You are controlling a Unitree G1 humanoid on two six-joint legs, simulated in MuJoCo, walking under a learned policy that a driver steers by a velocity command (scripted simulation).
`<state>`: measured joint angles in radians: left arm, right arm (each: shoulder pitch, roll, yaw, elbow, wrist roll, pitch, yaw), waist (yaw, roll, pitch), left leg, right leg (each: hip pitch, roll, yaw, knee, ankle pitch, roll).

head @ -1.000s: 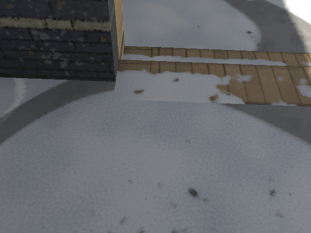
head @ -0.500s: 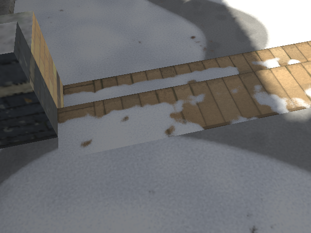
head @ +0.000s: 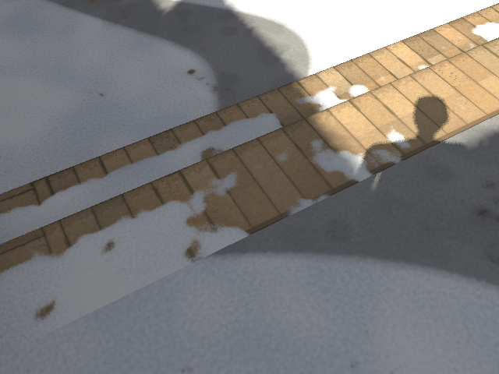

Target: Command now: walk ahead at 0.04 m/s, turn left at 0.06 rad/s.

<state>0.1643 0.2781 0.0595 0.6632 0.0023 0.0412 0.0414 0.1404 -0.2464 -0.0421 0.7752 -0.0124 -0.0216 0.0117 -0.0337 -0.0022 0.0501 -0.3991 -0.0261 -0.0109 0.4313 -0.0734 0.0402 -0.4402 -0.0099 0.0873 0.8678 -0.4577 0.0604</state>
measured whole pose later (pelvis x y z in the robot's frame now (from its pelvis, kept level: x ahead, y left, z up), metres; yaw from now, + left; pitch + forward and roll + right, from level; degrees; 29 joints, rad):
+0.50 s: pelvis +0.00 +0.02 -0.01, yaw +15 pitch +3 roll +0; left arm 0.17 0.30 0.08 0.68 0.01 0.00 0.03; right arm 0.15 -0.30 -0.07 0.66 0.00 0.04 0.02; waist 0.01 -0.04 0.03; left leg -0.36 -0.04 0.03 0.61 -0.31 0.05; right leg -0.40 -0.12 -0.04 0.87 -0.53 0.08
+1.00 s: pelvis +0.00 -0.01 +0.00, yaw +31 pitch +2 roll +0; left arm 0.18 0.28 0.07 0.70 0.02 -0.01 0.01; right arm 0.14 -0.32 -0.06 0.66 0.02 0.04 -0.02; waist 0.00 0.05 0.04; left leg -0.42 -0.14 -0.21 0.78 -0.45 -0.01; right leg -0.25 0.04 0.04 0.47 -0.25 -0.03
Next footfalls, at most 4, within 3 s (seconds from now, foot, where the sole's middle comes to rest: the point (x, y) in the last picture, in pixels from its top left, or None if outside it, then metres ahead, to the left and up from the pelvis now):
0.10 right None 0.05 -0.15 -0.77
0.44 left None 0.02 0.12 -0.77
0.92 right None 0.09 -0.08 -0.77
1.26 left None -0.08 0.13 -0.77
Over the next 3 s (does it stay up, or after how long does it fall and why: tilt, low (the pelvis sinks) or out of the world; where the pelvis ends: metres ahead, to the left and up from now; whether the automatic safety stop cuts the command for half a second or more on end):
stays up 0.14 0.09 -0.01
